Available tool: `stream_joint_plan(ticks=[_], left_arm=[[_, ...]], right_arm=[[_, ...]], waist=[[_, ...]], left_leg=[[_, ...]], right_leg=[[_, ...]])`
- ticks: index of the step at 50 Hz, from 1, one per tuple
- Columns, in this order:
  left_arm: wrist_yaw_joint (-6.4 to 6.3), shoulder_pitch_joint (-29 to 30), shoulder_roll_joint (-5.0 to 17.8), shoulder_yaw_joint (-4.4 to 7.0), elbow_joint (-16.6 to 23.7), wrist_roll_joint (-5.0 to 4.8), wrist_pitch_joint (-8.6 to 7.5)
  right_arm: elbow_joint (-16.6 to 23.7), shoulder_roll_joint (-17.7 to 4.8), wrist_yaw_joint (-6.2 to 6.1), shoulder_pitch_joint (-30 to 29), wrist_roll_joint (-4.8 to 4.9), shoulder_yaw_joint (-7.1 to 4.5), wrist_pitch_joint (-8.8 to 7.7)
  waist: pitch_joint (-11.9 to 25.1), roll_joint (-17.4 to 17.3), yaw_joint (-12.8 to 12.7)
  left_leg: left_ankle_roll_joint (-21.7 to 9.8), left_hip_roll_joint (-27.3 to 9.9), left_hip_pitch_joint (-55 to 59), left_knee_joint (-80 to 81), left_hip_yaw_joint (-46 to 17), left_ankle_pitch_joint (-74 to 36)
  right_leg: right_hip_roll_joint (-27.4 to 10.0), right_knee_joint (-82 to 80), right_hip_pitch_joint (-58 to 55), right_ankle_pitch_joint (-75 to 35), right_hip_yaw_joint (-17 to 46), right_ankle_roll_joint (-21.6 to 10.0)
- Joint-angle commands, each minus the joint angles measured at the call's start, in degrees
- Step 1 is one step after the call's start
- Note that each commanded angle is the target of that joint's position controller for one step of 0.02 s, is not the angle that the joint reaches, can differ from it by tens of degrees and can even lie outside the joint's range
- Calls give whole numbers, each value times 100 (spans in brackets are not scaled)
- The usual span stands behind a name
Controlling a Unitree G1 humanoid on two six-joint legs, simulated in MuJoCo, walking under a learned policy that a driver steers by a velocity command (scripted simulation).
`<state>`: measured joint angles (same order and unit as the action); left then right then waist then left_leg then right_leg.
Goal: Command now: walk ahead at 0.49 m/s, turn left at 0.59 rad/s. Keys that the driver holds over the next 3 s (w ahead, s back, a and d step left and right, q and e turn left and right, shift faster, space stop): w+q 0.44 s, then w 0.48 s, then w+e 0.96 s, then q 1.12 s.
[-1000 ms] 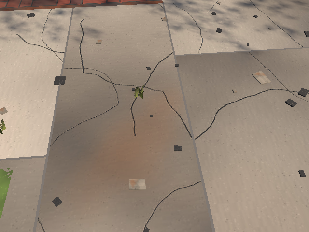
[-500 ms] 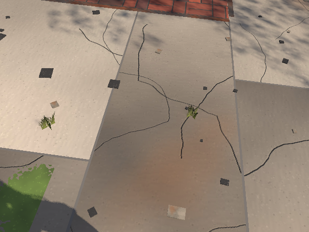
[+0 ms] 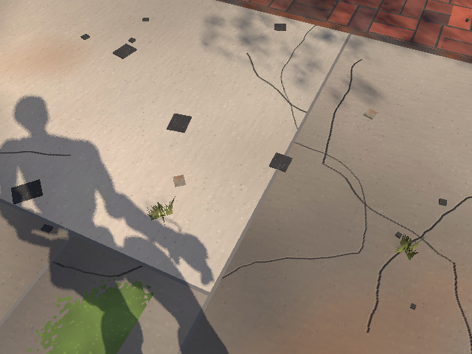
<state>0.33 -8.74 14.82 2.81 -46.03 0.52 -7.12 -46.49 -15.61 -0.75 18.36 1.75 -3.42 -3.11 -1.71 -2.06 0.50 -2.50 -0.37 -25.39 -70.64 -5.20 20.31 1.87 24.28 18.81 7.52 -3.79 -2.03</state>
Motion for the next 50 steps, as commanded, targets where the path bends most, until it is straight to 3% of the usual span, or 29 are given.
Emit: stream_joint_plan(ticks=[1,5,10,12,15,17,18,19,20,21,22,23,24,25,26,28,30,35,38,41,44,45,46,47,48,49,50], left_arm=[[31,-168,481,136,117,-2,-83],[27,-315,789,253,-58,-33,-110],[-15,-495,1000,283,-123,-56,11],[-22,-674,1105,302,-170,-106,74],[-30,-817,1263,351,-241,-193,199],[-61,-740,1411,392,-216,-221,281],[-85,-642,1450,401,-186,-230,337],[-120,-697,1278,336,-141,-190,364],[-100,-895,725,139,41,81,315],[-13,-1079,401,-3,394,3,82],[53,-316,1021,133,477,-225,-97],[81,-146,1011,128,532,-328,-156],[31,-212,914,104,422,-222,-141],[4,-301,927,139,350,-119,-80],[22,-425,901,149,318,-99,5],[22,-529,750,141,273,-47,131],[-7,-221,635,113,370,3,193],[57,670,442,37,595,-46,146],[141,1129,414,8,740,-97,99],[251,1389,479,14,904,-107,37],[309,1097,598,56,892,-100,2],[289,740,708,114,815,-92,-2],[245,-11,901,222,609,-76,-1],[200,-1052,1205,304,407,-32,14],[191,-1694,1707,440,271,13,51],[227,-1812,1282,326,184,-134,69],[198,-1318,1012,245,284,-189,100]], right_arm=[[466,-196,29,199,25,-85,37],[825,-183,31,-323,-54,-59,98],[1141,-147,229,-1212,-42,-3,-6],[1316,-141,302,-1569,-29,12,3],[1563,-242,387,-1831,-23,-18,31],[1597,-437,398,-1524,-51,-123,56],[1452,-627,385,-866,-54,-247,65],[1132,-1008,311,222,-37,-468,87],[1021,-1609,180,895,-7,-629,136],[1261,-1903,221,647,-33,-595,44],[1261,-1342,285,705,-72,-446,-36],[1197,-1072,287,517,-103,-358,-84],[1258,-859,287,75,-92,-283,-101],[1323,-646,273,-289,-117,-208,-109],[1363,-588,254,-452,-170,-173,-121],[1273,-640,223,-433,-168,-175,-189],[1129,-726,162,-243,-153,-194,-230],[826,-770,54,153,-122,-182,-197],[625,-846,49,419,-99,-196,-189],[451,-877,27,599,-88,-213,-132],[385,-961,-12,508,-78,-242,-54],[396,-1019,-17,413,-90,-252,-27],[414,-978,-17,314,-111,-218,2],[509,-811,-29,275,-194,-126,1],[554,-246,21,1126,-173,31,-106],[508,-435,57,1016,-148,37,-226],[677,-826,100,334,-9,-62,-296]], waist=[[272,646,2],[61,460,-34],[-68,435,-353],[-167,458,-492],[-284,527,-499],[-10,703,-216],[363,690,198],[927,486,686],[1392,-779,701],[2329,-1659,232],[2084,-663,654],[1384,-487,504],[985,155,211],[798,118,-6],[726,-32,-146],[665,-15,-231],[453,23,-160],[130,-148,209],[-121,-197,412],[-251,-209,458],[-94,-346,239],[153,-421,32],[643,-359,-365],[1472,-60,-779],[2384,1496,-516],[2579,1730,-618],[1538,1251,-627]], left_leg=[[9,-700,-1015,19,-146,-330],[106,-838,-1584,794,-151,-987],[73,-712,-1453,2392,298,-2231],[31,-651,-1413,2804,491,-2172],[-157,-519,-1403,3191,704,-1523],[-380,-150,-733,3341,1028,-926],[-542,159,157,3603,1230,-974],[-765,438,1746,3816,1189,-1211],[-1190,-883,3433,3872,-804,-1578],[-2316,-1944,4814,5082,-4174,-104],[-1968,-1885,4657,5485,-3950,-15],[-1720,-1735,3992,5401,-3025,-503],[-1509,-1503,3051,5359,-2278,-1230],[-1376,-1281,2370,5420,-1734,-1839],[-1335,-1149,1940,5564,-1491,-2139],[-1388,-1025,1583,5757,-1090,-2780],[-1382,-959,1523,5915,-780,-3069],[-1044,-744,1788,6006,-320,-2577],[-1025,-908,2017,6003,-416,-2116],[-1007,-1198,2643,5712,-588,-2369],[-833,-1300,2951,5302,-622,-3321],[-754,-1195,2943,4890,-535,-4320],[-618,-904,2754,4007,-310,-5110],[-416,-623,1855,2543,-48,-4249],[120,358,-509,112,237,-1097],[125,480,-1426,-526,-341,1135],[68,90,-1968,-790,-310,804]], right_leg=[[-1621,-1542,-926,-128,1485,-957],[-1751,-1767,-1013,-777,802,-1100],[-1584,-1622,-1355,-1057,-117,-843],[-1669,-1552,-1600,-926,-245,-766],[-1883,-1263,-2122,-1223,-383,-620],[-1882,-475,-2286,-2970,-620,-489],[-1745,498,-2168,-3845,-831,-375],[-1482,1919,-1466,-3833,-975,-176],[-1087,3947,346,-343,-963,107],[3,5568,2337,2704,225,291],[-303,5840,2992,2286,911,158],[-538,5517,3133,1748,801,23],[-831,5034,2715,1280,787,35],[-1026,4567,2259,1021,799,81],[-1114,4404,1892,857,801,124],[-1062,4102,1684,602,674,262],[-1019,3584,1913,128,623,388],[-783,1678,1986,-1434,529,393],[-641,1047,1948,-1652,468,297],[-569,706,2223,-1186,492,94],[-398,486,1694,-537,363,-151],[-204,442,1084,-367,188,-263],[-52,354,-9,-540,41,-435],[-728,642,-1701,-936,729,-782],[-2138,372,-4026,-45,3432,-1812],[-2283,-601,-4340,927,4928,-1887],[-2109,-714,-3588,1394,4199,-1564]])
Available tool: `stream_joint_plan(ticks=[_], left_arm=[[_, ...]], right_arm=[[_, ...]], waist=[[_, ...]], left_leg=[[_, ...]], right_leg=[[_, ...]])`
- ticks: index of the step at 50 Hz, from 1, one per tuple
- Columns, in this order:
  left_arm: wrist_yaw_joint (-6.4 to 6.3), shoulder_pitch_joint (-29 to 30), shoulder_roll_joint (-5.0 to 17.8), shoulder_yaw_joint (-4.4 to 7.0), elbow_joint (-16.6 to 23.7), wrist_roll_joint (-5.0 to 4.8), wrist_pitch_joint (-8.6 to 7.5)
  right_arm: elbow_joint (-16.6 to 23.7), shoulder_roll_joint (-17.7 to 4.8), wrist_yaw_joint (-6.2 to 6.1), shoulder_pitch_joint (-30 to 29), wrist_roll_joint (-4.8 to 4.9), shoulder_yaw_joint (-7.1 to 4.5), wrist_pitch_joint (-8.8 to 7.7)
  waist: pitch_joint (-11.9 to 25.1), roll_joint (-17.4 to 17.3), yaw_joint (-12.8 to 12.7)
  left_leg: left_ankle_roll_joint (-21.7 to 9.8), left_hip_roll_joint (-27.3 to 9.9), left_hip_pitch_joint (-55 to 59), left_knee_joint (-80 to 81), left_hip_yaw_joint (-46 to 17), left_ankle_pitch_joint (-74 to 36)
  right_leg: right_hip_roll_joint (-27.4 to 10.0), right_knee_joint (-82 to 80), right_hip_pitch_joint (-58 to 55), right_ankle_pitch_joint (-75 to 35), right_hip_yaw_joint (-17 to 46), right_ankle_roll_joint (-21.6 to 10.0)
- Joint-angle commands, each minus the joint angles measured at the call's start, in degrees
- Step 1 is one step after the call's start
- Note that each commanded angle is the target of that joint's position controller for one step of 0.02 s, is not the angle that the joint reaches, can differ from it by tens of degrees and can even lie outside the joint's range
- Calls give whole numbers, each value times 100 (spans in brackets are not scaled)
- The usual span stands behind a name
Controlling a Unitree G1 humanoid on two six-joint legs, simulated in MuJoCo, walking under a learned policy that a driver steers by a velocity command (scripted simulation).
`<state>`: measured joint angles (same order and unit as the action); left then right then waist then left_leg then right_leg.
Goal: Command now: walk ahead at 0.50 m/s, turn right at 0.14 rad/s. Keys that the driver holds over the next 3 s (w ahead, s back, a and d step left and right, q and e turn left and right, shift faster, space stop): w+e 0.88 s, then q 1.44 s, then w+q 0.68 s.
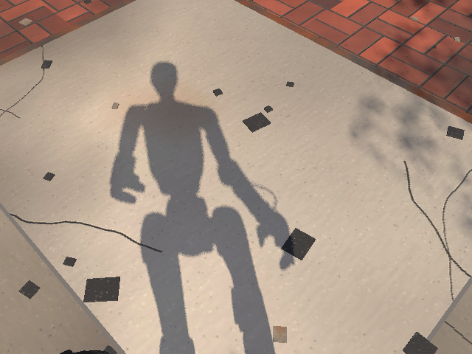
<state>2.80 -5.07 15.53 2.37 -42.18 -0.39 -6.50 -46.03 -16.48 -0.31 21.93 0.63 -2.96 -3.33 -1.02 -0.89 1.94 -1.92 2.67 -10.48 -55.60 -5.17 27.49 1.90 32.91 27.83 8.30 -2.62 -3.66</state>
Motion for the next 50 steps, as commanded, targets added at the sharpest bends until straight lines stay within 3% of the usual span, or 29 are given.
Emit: stream_joint_plan(ticks=[1,2,3,5,7,12,16,18,20,21,22,23,24,25,26,27,29,31,34,38,42,43,45,46,47,48,49,50], left_arm=[[-72,-1229,823,242,31,-55,87],[-68,-972,746,208,91,-4,112],[-71,-847,650,168,142,56,101],[-87,-805,653,178,159,28,86],[-134,-921,783,223,116,-18,56],[-279,-1400,953,293,-19,-106,160],[-332,-1793,966,303,-102,-143,281],[-363,-1798,988,321,-79,-137,335],[-379,-1623,967,332,-12,-123,379],[-368,-1548,802,279,52,-95,374],[-342,-1430,462,154,207,-2,342],[-339,-2203,81,35,360,-123,266],[-348,-2188,598,117,301,-201,252],[-344,-1663,921,221,352,-191,287],[-343,-1352,880,230,421,-139,323],[-320,-1165,815,246,494,-77,340],[-255,-1221,609,247,541,-135,430],[-233,-1113,441,215,630,-121,503],[-204,-772,367,180,773,-69,519],[-61,-90,275,123,932,-78,447],[55,448,348,141,1204,-105,454],[74,472,401,166,1256,-96,461],[66,97,569,273,1240,-20,479],[28,-752,764,409,1023,11,465],[-82,-1521,1089,541,829,43,478],[-177,-1582,1737,564,847,135,457],[-156,-1927,1406,471,937,139,441],[-113,-1650,1152,375,856,161,404]], right_arm=[[762,-751,58,-513,88,-88,-323],[819,-700,40,-745,-24,-100,-343],[826,-659,21,-673,-95,-129,-324],[797,-474,-2,-434,-128,-109,-257],[885,-396,-54,-603,-162,-89,-199],[1156,-202,-26,-1732,-117,-12,-263],[1323,-280,89,-2369,-22,-34,-366],[1358,-424,130,-2379,-3,-94,-424],[1252,-561,124,-1915,7,-177,-475],[1132,-728,82,-1362,-40,-265,-496],[1049,-1073,18,-437,-131,-366,-498],[869,-1467,19,48,-161,-471,-391],[867,-1018,47,88,-78,-385,-355],[903,-673,29,-127,-68,-288,-336],[915,-565,34,-433,-101,-234,-313],[872,-439,48,-658,-119,-193,-297],[800,-349,57,-881,-132,-170,-324],[694,-456,63,-905,-96,-217,-370],[518,-676,37,-841,-109,-292,-371],[348,-865,-8,-744,-67,-325,-294],[167,-1088,-8,-498,51,-391,-191],[140,-1146,-10,-485,80,-412,-154],[103,-1290,-38,-477,134,-445,-78],[70,-1235,-49,-491,151,-403,-39],[85,-996,-55,-362,59,-290,-77],[299,-190,64,336,-244,16,-174],[16,-658,117,314,-20,-33,-256],[150,-1015,121,-390,239,-160,-231]], waist=[[850,506,-664],[406,185,-491],[294,213,-280],[313,444,-85],[238,468,-79],[84,486,-462],[56,569,-685],[88,649,-600],[223,780,-279],[570,736,1],[1359,214,430],[2071,-1556,155],[1844,-1408,246],[1136,-795,353],[692,-397,250],[358,-325,128],[132,-618,-100],[36,-563,-158],[-10,-351,-120],[-129,-263,116],[-310,-288,232],[-306,-311,189],[-8,-436,-123],[434,-300,-630],[931,25,-963],[1757,1747,-393],[3103,1136,-849],[2332,625,-924]], left_leg=[[-32,-481,-3394,-2017,-129,-431],[-21,-653,-3204,-1585,-30,-749],[-4,-807,-2833,-1224,-59,-979],[125,-845,-2478,-767,29,-1110],[287,-827,-2495,-240,125,-1358],[454,-556,-2278,1711,159,-2955],[455,-307,-1966,2509,131,-3072],[376,-253,-1726,2825,59,-2721],[188,-237,-1004,3147,138,-2442],[-6,-396,-67,3252,93,-2424],[-412,-1366,1388,3091,-757,-2217],[-1299,-2628,3275,3307,-3054,-1394],[-1301,-2769,3101,3620,-3761,-383],[-1075,-2517,2460,3718,-2942,-399],[-940,-2257,1745,3841,-2188,-1051],[-892,-2026,1185,4024,-1692,-1549],[-825,-1749,524,4347,-926,-2047],[-908,-1741,311,4558,-455,-2476],[-965,-1813,437,4657,69,-3017],[-753,-1688,587,4618,826,-3146],[-585,-1890,1099,4445,1131,-3296],[-532,-1934,1248,4267,1220,-3715],[-421,-1884,1295,3328,1414,-5813],[-279,-1678,1031,2267,1553,-6415],[-26,-1413,-38,956,1610,-5417],[419,-514,-2497,-1380,1463,448],[429,-248,-2507,-2421,105,1211],[374,-503,-2781,-2522,-65,817]], right_leg=[[-1887,-1686,-3519,1029,3377,-1222],[-1681,-1833,-2669,463,2923,-1176],[-1478,-1979,-2172,-34,2634,-1128],[-1248,-2171,-1762,-593,2261,-1196],[-1161,-2276,-1512,-999,1938,-1251],[-849,-2164,-1421,-876,1564,-932],[-976,-1773,-1734,-528,1965,-864],[-1086,-1482,-1989,-381,2327,-774],[-1029,-1038,-1993,-532,2496,-619],[-745,-434,-1750,-746,2348,-445],[-399,1093,-1034,-158,1893,-225],[360,2901,1036,2215,1092,127],[-64,3805,1809,2493,1214,188],[-276,4099,1985,1953,1208,226],[-461,4047,1818,1519,1039,277],[-597,3813,1697,1230,1020,302],[-785,3550,1289,971,918,334],[-829,3314,1300,760,823,407],[-885,2622,1475,151,805,490],[-792,1322,1163,-882,483,378],[-683,640,1036,-556,186,139],[-603,533,936,-286,81,39],[-183,319,41,279,-222,-209],[111,-187,-1183,-235,-300,-390],[-157,-245,-2819,-1458,221,-570],[-2151,-48,-5135,-3425,2903,-1582],[-2786,-647,-5178,-3419,4165,-2086],[-2508,-689,-4554,-3967,3056,-1784]])
Over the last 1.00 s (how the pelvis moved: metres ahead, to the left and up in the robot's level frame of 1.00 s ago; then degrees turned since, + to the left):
0.56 0.14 -0.01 21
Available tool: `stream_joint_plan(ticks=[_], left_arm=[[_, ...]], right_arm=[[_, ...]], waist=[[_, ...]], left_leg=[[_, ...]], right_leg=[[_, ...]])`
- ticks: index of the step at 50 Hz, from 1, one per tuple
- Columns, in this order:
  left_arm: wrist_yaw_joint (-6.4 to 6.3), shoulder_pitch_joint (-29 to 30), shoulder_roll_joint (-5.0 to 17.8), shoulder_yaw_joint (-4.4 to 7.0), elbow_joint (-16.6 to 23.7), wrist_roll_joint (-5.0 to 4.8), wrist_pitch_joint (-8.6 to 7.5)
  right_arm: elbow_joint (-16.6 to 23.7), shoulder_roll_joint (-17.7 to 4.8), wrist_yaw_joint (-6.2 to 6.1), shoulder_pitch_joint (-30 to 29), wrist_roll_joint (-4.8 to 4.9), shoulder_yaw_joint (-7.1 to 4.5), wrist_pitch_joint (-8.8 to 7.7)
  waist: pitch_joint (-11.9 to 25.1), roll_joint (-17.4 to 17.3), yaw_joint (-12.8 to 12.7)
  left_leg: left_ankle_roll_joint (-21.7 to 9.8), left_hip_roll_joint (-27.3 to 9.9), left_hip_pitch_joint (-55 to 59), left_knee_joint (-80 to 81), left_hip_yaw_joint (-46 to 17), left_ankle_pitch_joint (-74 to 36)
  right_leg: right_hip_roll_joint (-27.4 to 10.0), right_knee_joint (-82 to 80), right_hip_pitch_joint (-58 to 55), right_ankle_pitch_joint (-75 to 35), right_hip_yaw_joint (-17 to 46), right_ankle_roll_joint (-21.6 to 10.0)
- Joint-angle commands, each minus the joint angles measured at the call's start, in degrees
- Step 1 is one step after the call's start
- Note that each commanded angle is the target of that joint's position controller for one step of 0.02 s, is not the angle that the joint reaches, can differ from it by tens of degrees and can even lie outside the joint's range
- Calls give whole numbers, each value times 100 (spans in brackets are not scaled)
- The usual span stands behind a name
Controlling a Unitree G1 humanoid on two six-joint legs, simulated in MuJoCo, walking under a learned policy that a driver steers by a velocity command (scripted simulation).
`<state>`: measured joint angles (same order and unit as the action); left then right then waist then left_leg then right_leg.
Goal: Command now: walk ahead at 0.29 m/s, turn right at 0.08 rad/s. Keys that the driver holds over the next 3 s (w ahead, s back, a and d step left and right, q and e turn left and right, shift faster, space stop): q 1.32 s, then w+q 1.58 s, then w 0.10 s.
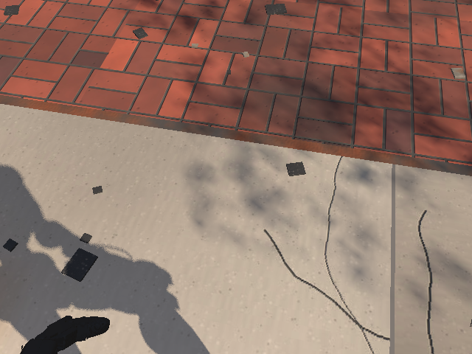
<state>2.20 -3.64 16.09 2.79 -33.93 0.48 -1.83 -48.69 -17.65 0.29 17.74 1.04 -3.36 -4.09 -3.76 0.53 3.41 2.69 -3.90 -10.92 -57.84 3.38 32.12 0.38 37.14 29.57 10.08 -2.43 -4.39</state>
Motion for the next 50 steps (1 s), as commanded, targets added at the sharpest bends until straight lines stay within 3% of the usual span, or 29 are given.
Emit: stream_joint_plan(ticks=[1,2,3,5,7,9,13,17,21,23,24,25,26,27,28,29,30,32,36,42,45,46,47,48,49,50], left_arm=[[-51,-1458,925,284,-61,-5,-106],[-60,-1127,699,215,-101,-35,-138],[-61,-880,594,180,-121,-2,-167],[-56,-586,487,162,-214,97,-266],[-110,-352,480,163,-317,143,-334],[-217,-297,592,209,-426,110,-294],[-381,-375,698,257,-600,77,-106],[-396,-470,833,321,-741,6,84],[-410,-451,967,386,-796,-122,221],[-439,-462,929,391,-864,-214,249],[-426,-706,811,372,-927,-141,215],[-382,-508,525,271,-634,126,136],[-348,-138,468,224,-480,136,92],[-300,3,694,293,-517,-10,97],[-312,26,645,293,-537,-98,113],[-364,1,637,302,-601,-62,136],[-416,-1,730,340,-608,-17,166],[-420,-160,595,313,-638,-29,193],[-432,-80,468,259,-631,-53,203],[-327,-52,559,288,-579,-94,134],[-246,-475,575,332,-670,-98,26],[-252,-660,756,396,-720,-56,13],[-302,-729,1165,477,-662,45,47],[-280,-636,1384,504,-656,247,57],[-295,-367,1070,421,-482,220,22],[-331,-78,784,347,-415,155,24]], right_arm=[[533,-744,19,-276,187,-63,-131],[455,-680,-41,-360,74,-61,-72],[388,-675,-73,-190,42,-91,35],[197,-466,-134,227,31,-91,243],[197,-354,-196,241,-8,-100,344],[347,-325,-205,-55,-53,-104,382],[619,-254,-98,-591,-34,-97,435],[908,-310,-2,-940,-44,-151,537],[1132,-290,120,-1027,-12,-196,592],[1099,-347,144,-709,-13,-253,561],[1053,-775,61,-363,-42,-404,534],[1116,-1540,-76,-65,-132,-585,527],[1187,-1381,-49,56,-243,-505,469],[1219,-1151,3,-89,-195,-434,388],[1237,-1002,-20,-397,-115,-410,334],[1267,-879,-44,-662,-21,-381,337],[1313,-795,-96,-855,28,-347,365],[1378,-870,-146,-917,-44,-364,428],[1413,-989,-225,-871,-33,-415,485],[1513,-980,-202,-1032,-46,-409,587],[1600,-907,-224,-1246,31,-373,646],[1627,-772,-247,-1165,31,-333,660],[1629,-425,-237,-877,-52,-241,658],[1828,-649,-235,-885,-18,-320,592],[1685,-1101,-223,-730,-68,-459,556],[1534,-1222,-205,-638,-13,-535,586]], waist=[[1819,330,-860],[1372,165,-666],[1180,256,-419],[1106,282,-122],[956,358,-13],[839,445,-69],[712,429,-309],[576,421,-461],[593,520,-448],[736,420,-228],[1025,-146,-159],[1270,-1640,-216],[1861,-1658,56],[1756,-911,95],[1434,-669,-84],[1185,-394,-203],[1105,-461,-308],[1159,-648,-423],[1206,-744,-339],[1027,-1050,-250],[1009,-1069,-516],[1048,-846,-529],[1149,399,-325],[833,1704,-215],[768,1162,-199],[658,813,-104]], left_leg=[[-127,-71,-2880,-1812,-796,-25],[-101,-226,-2730,-1425,-766,-314],[-82,-317,-2267,-1207,-803,-543],[5,-234,-1538,-933,-793,-971],[103,-171,-1470,-478,-810,-1375],[138,-188,-1674,22,-741,-1841],[113,-237,-1789,829,-549,-2296],[-1,-190,-1921,1271,-342,-1825],[-229,5,-1740,1938,-49,-1366],[-487,251,-913,3064,98,-2358],[-768,77,41,3444,-449,-4111],[-1630,-1259,1412,3149,-2338,-7090],[-2659,-1996,1752,3372,-3381,-7289],[-2515,-1747,1629,3441,-2886,-6882],[-2126,-1364,1398,3396,-2394,-6240],[-1838,-1111,1115,3456,-2153,-5723],[-1710,-975,848,3542,-2031,-5439],[-1698,-803,538,3611,-1950,-5464],[-1644,-695,357,3591,-2069,-4838],[-1522,-560,-55,3544,-2763,-3604],[-1242,-304,-193,3203,-2967,-3425],[-978,-57,-562,2905,-2823,-2752],[-624,586,-1348,1647,-2037,-990],[-341,1159,-2357,530,-1295,580],[-168,753,-2380,-570,-1414,374],[-83,690,-2361,-970,-1334,-43]], right_leg=[[-2052,-1171,-3927,-4081,2228,-1403],[-1823,-1358,-3217,-3858,1795,-1197],[-1694,-1605,-2573,-3788,1447,-1106],[-1583,-1985,-1796,-3862,918,-1070],[-1535,-2187,-1544,-3921,467,-1052],[-1495,-2271,-1680,-3691,148,-970],[-1551,-2375,-2030,-2768,-146,-914],[-1814,-2188,-2446,-2235,-118,-918],[-1990,-1571,-2827,-2566,-105,-712],[-1723,-787,-2677,-2661,-425,-289],[-1265,168,-2173,-2150,-737,138],[-435,1937,-283,586,-1026,699],[159,3152,650,3035,4,862],[-50,3549,837,2919,540,801],[-171,3422,992,2453,614,729],[-239,3047,1040,2060,620,731],[-273,2766,848,1751,633,756],[-93,2417,424,1425,556,851],[29,1362,24,1124,629,966],[191,274,-620,1058,695,856],[221,-1210,-1399,277,571,658],[-176,-1621,-1984,-232,790,500],[-1459,-1842,-2617,-960,1942,32],[-2377,-2098,-2258,-1705,3335,-1000],[-2465,-2104,-2093,-1655,3127,-1272],[-2072,-2005,-1957,-1460,2431,-1001]])
Over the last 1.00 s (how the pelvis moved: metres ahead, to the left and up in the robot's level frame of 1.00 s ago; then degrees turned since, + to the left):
0.49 -0.12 0.00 -31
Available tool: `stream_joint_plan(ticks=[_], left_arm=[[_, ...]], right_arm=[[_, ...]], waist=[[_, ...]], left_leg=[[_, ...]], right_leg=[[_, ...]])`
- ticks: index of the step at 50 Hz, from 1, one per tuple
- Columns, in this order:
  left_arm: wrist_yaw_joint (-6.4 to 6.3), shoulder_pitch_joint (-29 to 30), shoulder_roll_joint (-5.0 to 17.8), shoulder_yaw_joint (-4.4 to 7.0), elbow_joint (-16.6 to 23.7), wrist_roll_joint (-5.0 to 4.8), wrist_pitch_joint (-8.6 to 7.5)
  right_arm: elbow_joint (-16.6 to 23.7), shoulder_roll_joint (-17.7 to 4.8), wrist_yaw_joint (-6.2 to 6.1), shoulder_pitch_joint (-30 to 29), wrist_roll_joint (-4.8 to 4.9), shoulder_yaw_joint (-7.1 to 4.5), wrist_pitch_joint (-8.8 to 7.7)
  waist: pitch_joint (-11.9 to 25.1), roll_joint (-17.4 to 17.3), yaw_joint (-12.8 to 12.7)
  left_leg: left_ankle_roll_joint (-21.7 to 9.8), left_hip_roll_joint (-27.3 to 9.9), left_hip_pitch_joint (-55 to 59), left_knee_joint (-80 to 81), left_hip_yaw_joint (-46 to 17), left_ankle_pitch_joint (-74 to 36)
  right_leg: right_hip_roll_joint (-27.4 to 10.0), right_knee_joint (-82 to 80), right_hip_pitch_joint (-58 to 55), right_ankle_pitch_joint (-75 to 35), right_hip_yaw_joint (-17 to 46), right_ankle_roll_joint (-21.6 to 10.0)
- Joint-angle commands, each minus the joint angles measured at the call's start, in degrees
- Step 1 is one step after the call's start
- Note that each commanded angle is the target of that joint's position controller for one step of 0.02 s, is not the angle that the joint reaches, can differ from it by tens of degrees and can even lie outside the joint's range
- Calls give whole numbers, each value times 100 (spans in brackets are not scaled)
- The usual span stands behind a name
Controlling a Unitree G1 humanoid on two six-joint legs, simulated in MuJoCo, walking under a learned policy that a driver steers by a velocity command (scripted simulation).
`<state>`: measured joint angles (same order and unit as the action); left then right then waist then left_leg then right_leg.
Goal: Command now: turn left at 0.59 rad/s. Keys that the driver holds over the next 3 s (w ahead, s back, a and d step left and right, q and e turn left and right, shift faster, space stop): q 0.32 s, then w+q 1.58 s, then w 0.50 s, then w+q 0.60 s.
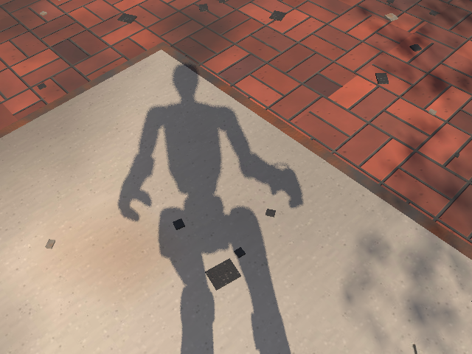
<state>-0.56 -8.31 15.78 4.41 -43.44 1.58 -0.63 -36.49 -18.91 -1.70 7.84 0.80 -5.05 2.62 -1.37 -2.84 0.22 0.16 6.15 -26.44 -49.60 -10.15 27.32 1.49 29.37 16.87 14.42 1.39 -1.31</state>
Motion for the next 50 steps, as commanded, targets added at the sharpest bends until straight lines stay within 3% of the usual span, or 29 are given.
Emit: stream_joint_plan(ticks=[1,2,4,6,9,14,16,17,18,19,20,21,22,23,24,27,31,35,38,40,41,42,43,44,45,46,48,50], left_arm=[[-84,549,715,157,590,-36,-76],[-121,569,656,131,589,-122,-60],[-192,350,684,118,553,-102,0],[-242,32,786,158,502,-66,53],[-221,-36,1013,244,497,-92,99],[-90,77,1219,324,492,-229,105],[-72,192,1193,321,462,-349,97],[-52,-85,1011,282,345,-350,85],[-6,-221,648,181,324,-188,79],[5,205,387,54,798,43,32],[-6,676,684,147,917,-124,-78],[35,817,917,221,946,-289,-144],[46,706,1018,280,834,-292,-186],[41,613,1045,297,733,-205,-215],[58,539,994,293,693,-145,-258],[115,539,772,231,576,-137,-393],[161,910,582,128,632,-184,-459],[236,1212,624,89,758,-258,-540],[262,991,793,142,751,-294,-633],[225,346,892,221,580,-268,-692],[170,-279,1076,298,489,-211,-712],[112,-1095,1471,372,400,-94,-702],[187,-1394,1719,436,197,-73,-646],[195,-1035,1174,295,308,-173,-622],[154,-829,877,210,359,-195,-578],[126,-618,732,150,387,-153,-548],[73,-483,580,85,332,-103,-536],[62,-545,619,95,238,-124,-580]], right_arm=[[171,-946,-27,474,12,-360,-16],[171,-807,-27,451,2,-325,34],[301,-531,17,247,61,-235,53],[486,-397,39,-77,83,-168,36],[629,-282,109,-198,28,-91,30],[673,-393,226,14,44,-132,92],[567,-369,268,374,41,-174,113],[444,-470,231,674,42,-238,113],[384,-886,163,1051,73,-373,83],[485,-1510,135,1344,62,-464,-24],[460,-1265,217,1500,-93,-398,-229],[400,-993,229,1289,-103,-282,-366],[394,-815,198,992,-42,-217,-423],[422,-681,155,799,3,-143,-431],[451,-641,108,713,-13,-103,-430],[413,-659,31,878,-82,-95,-507],[247,-816,9,1134,3,-153,-537],[112,-883,35,1337,82,-179,-501],[89,-828,61,1291,72,-163,-468],[119,-610,60,1178,76,-96,-435],[178,-358,60,1095,32,-10,-447],[329,69,58,1163,-31,119,-469],[545,-117,15,1480,167,99,-526],[342,-625,11,1452,210,-22,-526],[322,-736,38,1080,148,-57,-504],[284,-637,51,977,92,-52,-493],[337,-457,128,800,81,-43,-476],[399,-229,173,708,91,18,-445]], waist=[[341,972,260],[243,987,180],[205,1057,26],[324,1172,-210],[523,1252,-309],[536,1389,-211],[560,1276,50],[688,970,98],[711,-193,139],[710,-1582,190],[877,-992,623],[422,-818,450],[119,-653,264],[20,-642,172],[15,-656,87],[107,-431,88],[-19,-532,251],[-131,-489,375],[-39,-608,231],[182,-626,-129],[589,-450,-443],[1299,712,-651],[1409,2231,-401],[733,1486,-390],[237,1164,-421],[81,869,-325],[-102,910,-220],[-118,917,-204]], left_leg=[[285,-367,-841,-1998,124,113],[393,-399,-1006,-2184,182,-170],[521,-462,-1019,-1930,502,-462],[605,-599,-1140,-1343,652,-506],[590,-814,-670,-459,857,-372],[296,-768,352,897,1294,-586],[1,-624,1050,2047,1478,-1373],[-199,-475,1784,2488,1419,-1716],[-574,-1236,2798,2828,181,-2366],[-1694,-2601,3302,2964,-2162,-1960],[-2156,-2787,2957,3549,-2824,-334],[-1869,-2548,2699,3804,-2503,814],[-1577,-2311,2426,3845,-2135,1034],[-1419,-2106,2288,3884,-1844,807],[-1331,-1904,2122,3950,-1591,524],[-1268,-1648,2105,3961,-1141,-509],[-1223,-1502,1832,3843,-936,-903],[-1266,-1558,1630,3606,-1251,-794],[-1193,-1570,1626,3315,-1625,-960],[-986,-1303,1428,2792,-1604,-1236],[-760,-1017,976,1942,-1310,-1323],[-400,-394,-167,66,-499,-395],[-214,-134,-1635,-1390,-97,808],[-148,-575,-2055,-2009,-185,375],[-132,-760,-2101,-2139,-9,-121],[-110,-897,-1929,-2057,79,-523],[-89,-1131,-1668,-1835,169,-994],[-32,-1184,-1707,-1747,331,-1234]], right_leg=[[-1799,-1163,-707,-1583,1519,-1038],[-1676,-1144,-780,-1633,1247,-984],[-1475,-1186,-879,-1846,732,-1003],[-1599,-1164,-1385,-2073,619,-1113],[-1797,-1104,-1546,-2248,394,-1168],[-1966,-897,-1217,-2314,54,-1032],[-1892,-429,-1001,-2058,-197,-721],[-1712,3,-551,-1171,-464,-407],[-1212,1326,689,472,-1007,71],[-310,2909,2615,2526,-925,429],[-288,3616,2975,2342,126,331],[-479,3632,3131,1741,292,145],[-587,3460,3087,1190,276,74],[-630,3198,2975,761,285,107],[-599,2988,2705,352,261,158],[-392,2254,2361,-554,133,291],[-185,920,1826,-962,163,455],[-92,234,1361,-803,229,449],[-40,-51,720,-542,248,304],[-48,-507,-314,-663,132,111],[-477,-519,-1381,-542,492,-122],[-1642,-780,-2909,243,1943,-584],[-2533,-1431,-3377,1827,4269,-1256],[-2458,-1593,-2868,2450,3961,-1191],[-2180,-1565,-2370,1868,3045,-981],[-1915,-1643,-1976,1167,2406,-851],[-1630,-1823,-1478,35,1490,-754],[-1567,-1953,-1335,-662,951,-815]])
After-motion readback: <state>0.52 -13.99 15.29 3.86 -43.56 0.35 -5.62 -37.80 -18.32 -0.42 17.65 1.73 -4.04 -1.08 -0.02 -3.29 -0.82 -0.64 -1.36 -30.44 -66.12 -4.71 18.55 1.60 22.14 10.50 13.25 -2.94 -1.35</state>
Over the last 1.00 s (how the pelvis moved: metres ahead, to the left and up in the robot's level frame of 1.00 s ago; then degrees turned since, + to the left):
0.15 0.01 0.02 31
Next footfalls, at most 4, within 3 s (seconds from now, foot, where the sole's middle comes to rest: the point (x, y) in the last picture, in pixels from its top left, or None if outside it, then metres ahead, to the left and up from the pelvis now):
0.36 left None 0.00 0.15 -0.77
0.82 right None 0.28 0.01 -0.77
1.32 left None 0.38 0.42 -0.77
1.80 right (85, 278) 0.70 0.53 -0.77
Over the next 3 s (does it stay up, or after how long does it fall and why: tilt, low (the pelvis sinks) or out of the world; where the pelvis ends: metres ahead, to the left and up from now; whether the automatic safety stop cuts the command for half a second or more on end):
stays up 0.73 1.04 0.01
